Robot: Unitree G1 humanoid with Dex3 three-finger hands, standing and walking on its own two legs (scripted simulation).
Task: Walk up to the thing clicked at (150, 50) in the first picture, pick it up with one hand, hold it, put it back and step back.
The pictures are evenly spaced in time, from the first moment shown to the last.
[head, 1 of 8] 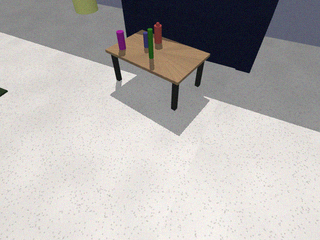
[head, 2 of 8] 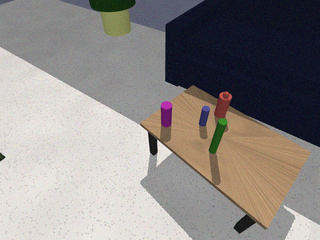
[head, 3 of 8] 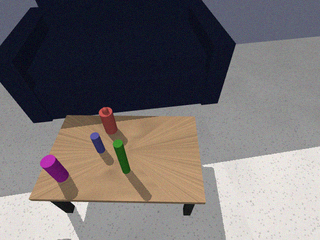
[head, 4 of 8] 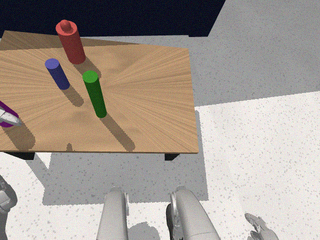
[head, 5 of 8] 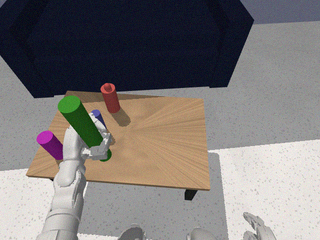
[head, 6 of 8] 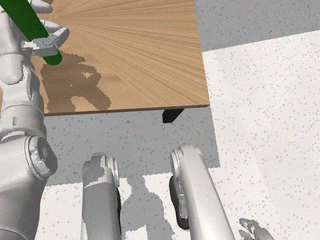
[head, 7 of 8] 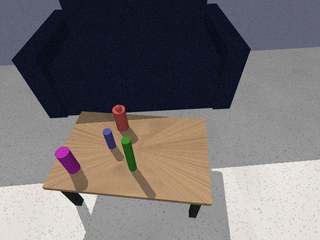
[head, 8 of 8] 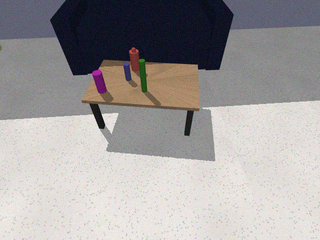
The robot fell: no
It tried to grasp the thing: yes
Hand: left
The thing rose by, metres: 0.34
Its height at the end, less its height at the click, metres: +0.00
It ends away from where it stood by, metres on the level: 0.01
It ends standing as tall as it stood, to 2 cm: yes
